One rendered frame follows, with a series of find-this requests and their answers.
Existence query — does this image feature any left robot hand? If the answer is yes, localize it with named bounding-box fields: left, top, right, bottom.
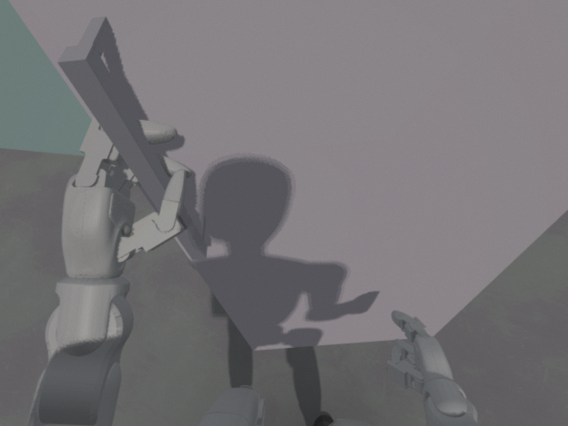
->
left=61, top=116, right=192, bottom=279

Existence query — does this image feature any robot left thigh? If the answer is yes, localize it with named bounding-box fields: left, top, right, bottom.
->
left=197, top=388, right=265, bottom=426

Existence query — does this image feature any right robot forearm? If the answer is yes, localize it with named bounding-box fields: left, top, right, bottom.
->
left=422, top=379, right=479, bottom=426

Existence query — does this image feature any fridge door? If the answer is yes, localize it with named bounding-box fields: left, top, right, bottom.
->
left=9, top=0, right=568, bottom=351

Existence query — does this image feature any handle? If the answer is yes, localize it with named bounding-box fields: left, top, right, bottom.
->
left=58, top=17, right=207, bottom=260

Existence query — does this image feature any right robot hand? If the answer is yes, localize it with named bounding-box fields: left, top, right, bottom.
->
left=387, top=311, right=454, bottom=394

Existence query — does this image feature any left robot forearm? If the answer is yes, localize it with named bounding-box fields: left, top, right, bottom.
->
left=27, top=276, right=134, bottom=426

